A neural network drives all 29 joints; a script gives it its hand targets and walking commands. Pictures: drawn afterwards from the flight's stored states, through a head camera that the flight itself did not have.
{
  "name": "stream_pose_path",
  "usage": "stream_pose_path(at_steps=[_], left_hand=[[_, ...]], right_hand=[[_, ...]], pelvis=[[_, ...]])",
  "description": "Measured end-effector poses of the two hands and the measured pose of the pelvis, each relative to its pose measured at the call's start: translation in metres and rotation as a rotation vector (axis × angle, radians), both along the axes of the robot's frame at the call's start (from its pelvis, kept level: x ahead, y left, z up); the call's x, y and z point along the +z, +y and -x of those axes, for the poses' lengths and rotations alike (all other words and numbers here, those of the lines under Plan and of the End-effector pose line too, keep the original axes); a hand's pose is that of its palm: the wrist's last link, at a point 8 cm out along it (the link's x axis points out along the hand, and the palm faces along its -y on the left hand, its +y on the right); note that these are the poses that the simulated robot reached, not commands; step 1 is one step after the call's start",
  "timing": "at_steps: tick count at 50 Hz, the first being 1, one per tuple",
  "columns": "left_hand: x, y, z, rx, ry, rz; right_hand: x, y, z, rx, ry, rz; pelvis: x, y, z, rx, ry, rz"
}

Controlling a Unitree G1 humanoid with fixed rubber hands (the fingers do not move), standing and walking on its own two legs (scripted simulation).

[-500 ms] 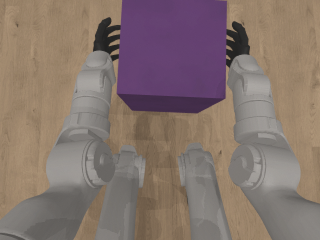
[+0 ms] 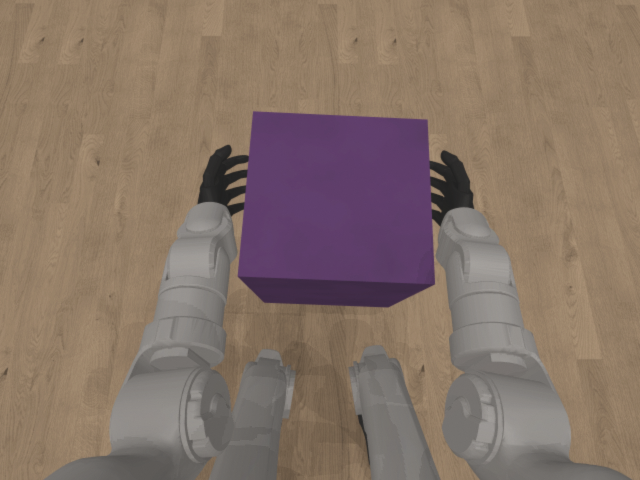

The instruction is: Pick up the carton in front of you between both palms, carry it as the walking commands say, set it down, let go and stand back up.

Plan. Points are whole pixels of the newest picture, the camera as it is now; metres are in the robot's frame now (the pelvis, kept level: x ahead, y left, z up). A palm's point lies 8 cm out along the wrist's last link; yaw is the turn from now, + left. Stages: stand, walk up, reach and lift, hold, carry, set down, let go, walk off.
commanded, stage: reach and lift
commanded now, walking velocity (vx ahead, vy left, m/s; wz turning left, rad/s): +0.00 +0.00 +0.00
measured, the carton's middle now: (332, 226) +0.45 -0.02 -0.12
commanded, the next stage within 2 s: hold in 1.88 s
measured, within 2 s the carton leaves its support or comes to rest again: neither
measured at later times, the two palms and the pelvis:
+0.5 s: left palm (154, 193) +0.40 +0.14 +0.11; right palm (514, 197) +0.39 -0.16 +0.11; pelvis +0.05 +0.00 +0.14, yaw -1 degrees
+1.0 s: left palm (42, 171) +0.36 +0.15 +0.22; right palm (616, 175) +0.35 -0.15 +0.22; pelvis +0.07 +0.00 +0.20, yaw -1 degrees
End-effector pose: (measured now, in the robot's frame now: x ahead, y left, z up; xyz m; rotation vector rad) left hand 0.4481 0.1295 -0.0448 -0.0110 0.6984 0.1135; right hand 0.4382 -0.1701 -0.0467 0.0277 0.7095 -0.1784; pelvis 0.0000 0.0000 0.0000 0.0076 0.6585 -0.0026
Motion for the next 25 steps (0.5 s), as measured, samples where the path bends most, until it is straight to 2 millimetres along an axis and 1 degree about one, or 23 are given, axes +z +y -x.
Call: stream_pose_path(at_steps=[9,25], left_hand=[[0.06,0.004,0.019,0.01,0.0,0.004],[0.155,0.009,0.052,0.016,-0.009,0.002]], right_hand=[[0.059,0.004,0.017,0.0,-0.001,-0.006],[0.155,0.009,0.048,0.006,-0.01,-0.007]], pelvis=[[0.053,0.001,-0.02,-0.002,-0.095,0.003],[0.139,0.001,-0.053,-0.005,-0.307,0.009]])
